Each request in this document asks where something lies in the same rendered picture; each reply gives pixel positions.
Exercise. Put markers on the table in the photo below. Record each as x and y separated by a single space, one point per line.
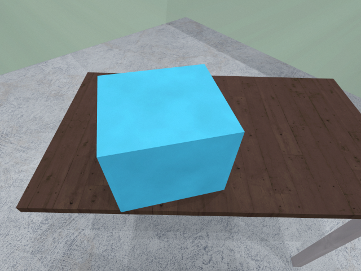
300 157

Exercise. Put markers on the carton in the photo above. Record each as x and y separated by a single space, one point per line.
164 135

